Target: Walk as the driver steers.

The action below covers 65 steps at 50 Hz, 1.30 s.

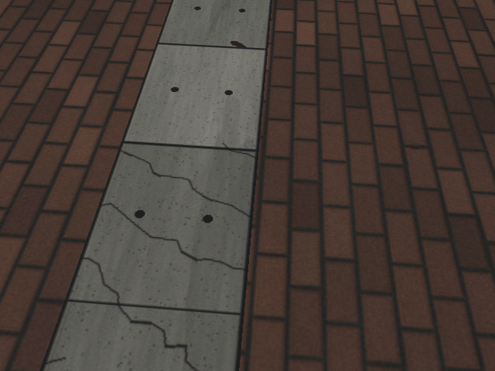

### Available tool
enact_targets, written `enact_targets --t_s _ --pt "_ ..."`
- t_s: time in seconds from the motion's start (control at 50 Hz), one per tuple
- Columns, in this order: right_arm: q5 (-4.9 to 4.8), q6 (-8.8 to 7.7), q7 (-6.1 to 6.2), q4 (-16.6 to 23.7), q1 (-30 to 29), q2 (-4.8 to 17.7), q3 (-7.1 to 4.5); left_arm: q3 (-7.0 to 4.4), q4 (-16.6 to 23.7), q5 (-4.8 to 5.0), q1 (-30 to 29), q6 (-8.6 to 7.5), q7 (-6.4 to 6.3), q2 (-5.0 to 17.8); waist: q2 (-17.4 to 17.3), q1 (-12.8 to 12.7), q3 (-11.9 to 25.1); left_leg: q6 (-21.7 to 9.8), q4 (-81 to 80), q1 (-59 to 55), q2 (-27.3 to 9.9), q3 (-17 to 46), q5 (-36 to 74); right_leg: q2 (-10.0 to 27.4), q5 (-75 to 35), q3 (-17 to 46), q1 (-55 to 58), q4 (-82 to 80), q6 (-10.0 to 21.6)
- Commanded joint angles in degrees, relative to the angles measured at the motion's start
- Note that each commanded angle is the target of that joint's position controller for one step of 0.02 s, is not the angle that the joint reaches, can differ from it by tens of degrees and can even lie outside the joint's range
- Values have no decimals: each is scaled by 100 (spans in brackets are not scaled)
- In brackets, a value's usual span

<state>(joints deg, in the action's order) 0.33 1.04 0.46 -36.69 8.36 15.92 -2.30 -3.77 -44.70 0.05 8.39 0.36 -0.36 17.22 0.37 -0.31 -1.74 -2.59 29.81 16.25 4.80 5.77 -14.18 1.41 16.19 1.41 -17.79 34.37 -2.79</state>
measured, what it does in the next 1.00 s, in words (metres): steps on the spot: right foot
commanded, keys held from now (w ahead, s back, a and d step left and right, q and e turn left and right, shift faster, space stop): no key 0.80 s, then w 0.14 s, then no key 0.06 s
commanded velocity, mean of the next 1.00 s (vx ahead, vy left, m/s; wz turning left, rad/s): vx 0.03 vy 0.00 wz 0.04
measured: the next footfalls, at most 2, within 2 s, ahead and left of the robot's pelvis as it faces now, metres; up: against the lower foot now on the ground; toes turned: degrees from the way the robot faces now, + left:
right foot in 0.02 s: +0.04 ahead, -0.14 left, +0.00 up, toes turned +1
left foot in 1.10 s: +0.12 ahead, +0.11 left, +0.00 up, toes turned +0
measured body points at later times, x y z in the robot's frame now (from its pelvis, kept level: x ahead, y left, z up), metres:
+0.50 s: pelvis +0.02 -0.03 +0.00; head +0.03 -0.03 +0.45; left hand +0.16 +0.23 -0.11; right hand +0.14 -0.29 -0.11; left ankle +0.01 +0.10 -0.74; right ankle +0.00 -0.14 -0.74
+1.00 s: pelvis +0.04 -0.03 +0.00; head +0.04 -0.02 +0.45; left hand +0.09 +0.25 -0.13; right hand +0.14 -0.30 -0.12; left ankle +0.02 +0.10 -0.71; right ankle +0.00 -0.14 -0.74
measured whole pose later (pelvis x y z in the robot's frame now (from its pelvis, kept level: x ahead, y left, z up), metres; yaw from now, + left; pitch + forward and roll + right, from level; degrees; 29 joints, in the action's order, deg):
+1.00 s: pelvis +0.04 -0.03 +0.00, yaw +1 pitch -1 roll +0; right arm -1.1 -1.8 1.4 -48.8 14.4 14.5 -3.3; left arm -1.4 -51.6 0.4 16.5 -2.1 -1.4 15.4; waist 0.8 -1.4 -0.5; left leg -1.0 44.4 18.8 0.1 0.8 -27.1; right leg -0.3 18.1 -0.2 -8.4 26.7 2.0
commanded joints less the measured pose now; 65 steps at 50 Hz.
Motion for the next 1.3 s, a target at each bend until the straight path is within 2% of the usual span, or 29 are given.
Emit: enact_targets --t_s 0.02,0.04,0.06,0.08,0.12,0.18,0.32,0.5,0.8,0.82,0.84,0.86,0.88,0.9,0.92,0.94,0.96,1.0,1.04,1.06,1.08,1.1,1.12,1.14,1.16,1.18,1.22,1.26,1.3 --pt "37 -103 5 199 132 531 -95 -96 373 -141 184 -169 27 635 -308 -52 672 -388 -358 46 -1019 1107 810 476 -1879 425 1274 -1275 293" --pt "130 -151 -13 168 466 513 -100 -161 444 -176 130 -167 0 1063 568 299 711 -79 145 264 -456 547 -92 1128 -2841 976 1382 -1121 674" --pt "128 -150 3 166 470 486 -102 -78 371 -146 -142 -167 20 786 1118 433 686 156 -15 -171 -374 198 -508 1336 -2063 1277 644 -1299 1174" --pt "143 -133 20 103 335 626 -124 5 474 -115 -413 -191 49 486 945 358 533 233 -147 -412 -466 196 -171 1041 -1333 1060 457 -1356 1044" --pt "87 -54 41 97 34 689 -166 5 463 -102 -304 -246 57 548 660 118 389 129 -141 -363 -452 274 461 574 -808 589 473 -1190 601" --pt "51 -27 27 68 85 583 -155 28 394 -76 -32 -303 20 547 311 31 361 27 -234 -351 -519 395 845 415 -804 383 549 -995 473" --pt "41 -73 51 -118 243 474 -163 103 429 -61 -13 -227 -8 429 -105 -29 349 90 -270 -335 -550 448 1088 286 -934 256 677 -812 496" --pt "33 -60 136 -295 375 483 -181 153 291 -52 -2 -237 28 359 -88 5 308 140 -261 -544 -585 457 1276 202 -957 199 611 -853 474" --pt "19 -22 225 -774 432 406 -196 195 -182 -43 180 -273 8 358 -33 10 156 258 -357 -726 -563 377 1242 170 -736 237 509 -1097 508" --pt "16 -16 230 -866 524 354 -185 201 -262 -46 279 -266 2 343 14 10 273 258 -345 -771 -480 278 777 136 -167 229 552 -1187 535" --pt "-10 -11 236 -927 552 341 -191 173 -309 -18 321 -245 -12 427 134 -12 176 234 -191 -600 -314 93 -37 129 751 315 510 -1308 631" --pt "-44 -34 236 -939 534 342 -203 114 -339 28 399 -220 -36 603 384 -68 -22 209 141 -165 -123 -156 -961 289 1836 652 497 -1533 843" --pt "-70 -102 223 -852 377 309 -194 75 -390 64 597 -214 -67 740 700 -156 -267 206 604 438 -75 -362 -1345 791 2782 1401 568 -1968 1171" --pt "-126 -209 198 -723 164 300 -186 28 -416 88 713 -229 -96 906 925 -201 -565 186 1057 975 -208 -536 -1315 1438 3328 2233 602 -2434 1538" --pt "-173 -327 162 -616 -118 321 -178 -12 -437 72 822 -268 -132 983 900 -302 -841 149 1501 1350 -484 -385 -1291 1828 3218 2792 509 -2674 1792" --pt "-199 -414 121 -575 -223 372 -198 -33 -445 34 899 -322 -147 1004 806 -343 -871 117 1890 1742 -670 -259 -1477 1983 2822 2952 735 -2735 1893" --pt "-180 -463 93 -591 -220 390 -207 -21 -415 12 831 -354 -148 919 664 -321 -806 111 1982 1972 -793 -209 -1571 1928 2016 2753 1031 -2621 1850" --pt "-146 -517 33 -704 -56 272 -160 -6 -328 64 546 -311 -137 808 531 -204 -460 143 1165 1374 -804 -404 -1376 1413 309 1710 1184 -2297 1522" --pt "-97 -522 -5 -948 334 141 -144 -25 -355 116 399 -185 -132 865 545 28 23 278 164 -92 -423 -862 31 909 -1294 807 749 -1765 1260" --pt "-78 -487 -18 -1100 622 153 -169 0 -402 125 456 -129 -133 780 531 150 216 315 -268 -758 -276 -953 715 771 -1485 602 543 -1503 1122" --pt "-58 -433 0 -1174 864 271 -216 66 -464 92 586 -122 -128 581 407 256 353 295 -564 -1306 -327 -790 1047 615 -1305 472 328 -1231 877" --pt "-44 -393 63 -1133 1017 621 -285 170 -470 -30 723 -159 -109 265 -243 234 476 145 -780 -1764 -1025 71 2034 231 -685 117 8 -506 466" --pt "-6 -334 111 -1084 957 956 -292 268 -402 -157 963 -191 -130 -55 -1326 -14 702 -508 -817 -1808 -1972 1170 2989 -178 931 -173 -294 267 59" --pt "32 -332 77 -1145 1005 680 -210 215 -347 -63 767 -152 -179 177 -1285 163 698 -1116 -1063 -1528 -2321 1759 2410 -77 1881 54 -389 812 -86" --pt "37 -379 49 -1136 840 654 -189 140 -295 34 582 -125 -205 450 -1011 172 377 -1231 -1165 -1421 -2290 1772 2179 -10 2112 144 -742 1406 -129" --pt "27 -423 28 -1142 692 714 -192 96 -368 51 604 -92 -223 514 -851 123 330 -1167 -1152 -1404 -2223 1615 2225 63 2020 233 -938 1818 -128" --pt "-3 -491 13 -1105 293 613 -125 58 -511 22 742 -26 -240 490 -602 -68 286 -989 -1133 -1151 -2065 1122 2872 277 1484 373 -762 1782 -123" --pt "28 -460 34 -1189 140 532 -86 105 -604 26 777 -19 -222 278 -634 -154 336 -888 -1085 -903 -1742 554 3414 255 1114 208 -242 1216 -174" --pt "41 -393 59 -1270 81 553 -78 134 -638 45 662 -18 -211 208 -672 -117 415 -875 -984 -821 -1536 237 3753 152 728 8 195 550 -190"
Keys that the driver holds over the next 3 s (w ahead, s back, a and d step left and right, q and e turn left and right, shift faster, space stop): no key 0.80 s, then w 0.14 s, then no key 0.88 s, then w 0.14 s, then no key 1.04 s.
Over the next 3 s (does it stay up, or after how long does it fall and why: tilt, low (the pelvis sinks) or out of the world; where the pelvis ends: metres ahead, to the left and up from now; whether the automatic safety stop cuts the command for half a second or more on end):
stays up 0.17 -0.02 0.00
